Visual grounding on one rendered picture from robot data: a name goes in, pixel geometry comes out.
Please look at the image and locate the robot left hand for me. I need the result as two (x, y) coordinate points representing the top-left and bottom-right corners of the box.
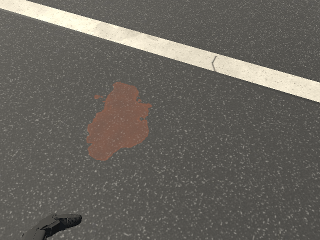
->
(22, 213), (82, 240)

